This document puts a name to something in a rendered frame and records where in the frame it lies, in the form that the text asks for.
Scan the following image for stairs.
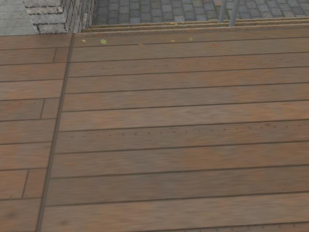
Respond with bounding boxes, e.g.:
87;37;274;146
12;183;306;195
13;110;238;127
81;16;309;33

